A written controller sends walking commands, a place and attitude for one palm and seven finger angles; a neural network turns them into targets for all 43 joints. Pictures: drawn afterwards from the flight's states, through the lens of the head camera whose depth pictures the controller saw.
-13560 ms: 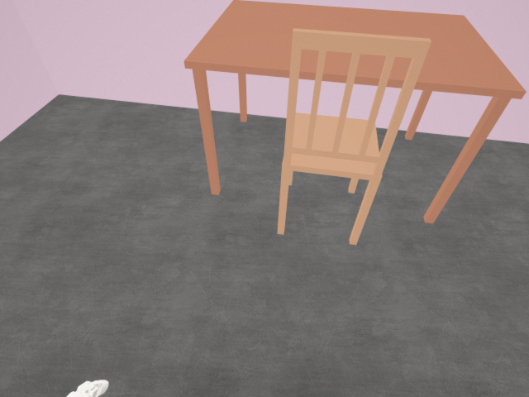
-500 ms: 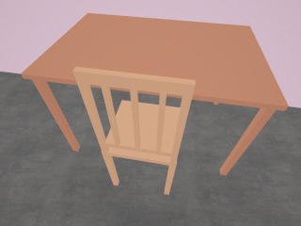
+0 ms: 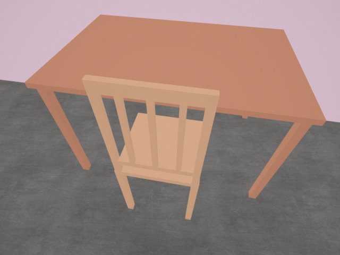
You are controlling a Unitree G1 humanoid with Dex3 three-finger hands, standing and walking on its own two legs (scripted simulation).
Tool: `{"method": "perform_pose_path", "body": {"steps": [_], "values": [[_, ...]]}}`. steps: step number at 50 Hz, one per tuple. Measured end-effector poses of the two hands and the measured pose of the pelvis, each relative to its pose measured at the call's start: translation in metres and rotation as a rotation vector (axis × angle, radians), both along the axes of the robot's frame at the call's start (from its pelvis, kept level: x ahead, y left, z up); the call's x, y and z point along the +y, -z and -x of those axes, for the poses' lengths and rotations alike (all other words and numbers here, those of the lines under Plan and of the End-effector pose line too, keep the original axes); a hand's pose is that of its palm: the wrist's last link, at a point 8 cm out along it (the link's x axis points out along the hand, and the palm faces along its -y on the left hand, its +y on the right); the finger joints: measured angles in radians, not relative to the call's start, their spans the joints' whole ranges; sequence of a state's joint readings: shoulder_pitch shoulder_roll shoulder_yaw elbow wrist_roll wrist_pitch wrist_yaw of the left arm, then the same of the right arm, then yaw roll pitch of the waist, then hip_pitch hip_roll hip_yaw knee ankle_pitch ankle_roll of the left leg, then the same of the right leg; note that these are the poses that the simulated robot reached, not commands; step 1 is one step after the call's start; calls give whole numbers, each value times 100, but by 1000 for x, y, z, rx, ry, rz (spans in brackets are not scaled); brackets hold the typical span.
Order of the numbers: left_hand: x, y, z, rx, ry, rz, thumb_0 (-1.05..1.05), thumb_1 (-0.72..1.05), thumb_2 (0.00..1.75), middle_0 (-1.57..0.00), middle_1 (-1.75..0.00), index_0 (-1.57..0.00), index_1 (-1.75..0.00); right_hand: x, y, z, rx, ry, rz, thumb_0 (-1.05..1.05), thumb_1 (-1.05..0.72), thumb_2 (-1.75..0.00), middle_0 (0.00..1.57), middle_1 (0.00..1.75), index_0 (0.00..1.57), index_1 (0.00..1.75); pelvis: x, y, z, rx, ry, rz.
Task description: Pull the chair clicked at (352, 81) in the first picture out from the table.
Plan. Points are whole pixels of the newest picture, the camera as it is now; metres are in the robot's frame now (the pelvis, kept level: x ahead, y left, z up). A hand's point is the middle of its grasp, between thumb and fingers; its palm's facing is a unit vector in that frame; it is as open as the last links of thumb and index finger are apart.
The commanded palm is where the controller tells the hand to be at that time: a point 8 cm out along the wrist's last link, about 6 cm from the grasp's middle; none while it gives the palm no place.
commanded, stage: look again from close up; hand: left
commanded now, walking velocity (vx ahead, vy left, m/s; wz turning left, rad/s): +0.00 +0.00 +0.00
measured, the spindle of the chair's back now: (153, 137) +0.50 +0.09 -0.07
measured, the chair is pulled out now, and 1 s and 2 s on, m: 0.00 0.00 0.00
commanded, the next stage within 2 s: shuffle to correct the standing spot in 0.70 s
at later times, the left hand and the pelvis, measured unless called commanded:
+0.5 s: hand out of the picture -0.03 +0.15 -0.18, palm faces +0.05 -0.99 -0.16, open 7.4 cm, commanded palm none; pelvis +0.00 +0.00 +0.00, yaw +0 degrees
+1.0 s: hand out of the picture -0.02 +0.16 -0.18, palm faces +0.07 -0.98 -0.16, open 7.3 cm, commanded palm none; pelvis +0.01 +0.00 +0.00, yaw +0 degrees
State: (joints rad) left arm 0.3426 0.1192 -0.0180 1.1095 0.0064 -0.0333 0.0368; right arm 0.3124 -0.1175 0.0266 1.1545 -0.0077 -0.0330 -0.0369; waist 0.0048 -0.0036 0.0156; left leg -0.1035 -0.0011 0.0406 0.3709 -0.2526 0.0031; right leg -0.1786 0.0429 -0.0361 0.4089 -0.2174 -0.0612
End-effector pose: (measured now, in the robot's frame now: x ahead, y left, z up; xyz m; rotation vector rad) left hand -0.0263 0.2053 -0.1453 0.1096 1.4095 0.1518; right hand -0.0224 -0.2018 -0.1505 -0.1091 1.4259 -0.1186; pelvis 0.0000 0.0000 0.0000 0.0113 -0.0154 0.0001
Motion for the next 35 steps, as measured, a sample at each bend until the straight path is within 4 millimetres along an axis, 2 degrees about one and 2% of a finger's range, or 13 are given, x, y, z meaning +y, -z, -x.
{"method": "perform_pose_path", "body": {"steps": [18, 35], "values": [[-5, 1, 3, 0, -9, 6, 0, 91, 90, -20, -30, -20, -30, -5, -2, 0, 3, -4, 8, 0, -91, -90, 20, 30, 20, 30, -4, 0, 0, 0, -6, 2], [-4, 1, 4, 21, -17, 6, 0, 91, 90, -20, -30, -20, -30, -2, -1, -2, 16, -8, 4, 0, -91, -90, 20, 30, 20, 30, -2, 0, -4, 10, -8, 1]]}}
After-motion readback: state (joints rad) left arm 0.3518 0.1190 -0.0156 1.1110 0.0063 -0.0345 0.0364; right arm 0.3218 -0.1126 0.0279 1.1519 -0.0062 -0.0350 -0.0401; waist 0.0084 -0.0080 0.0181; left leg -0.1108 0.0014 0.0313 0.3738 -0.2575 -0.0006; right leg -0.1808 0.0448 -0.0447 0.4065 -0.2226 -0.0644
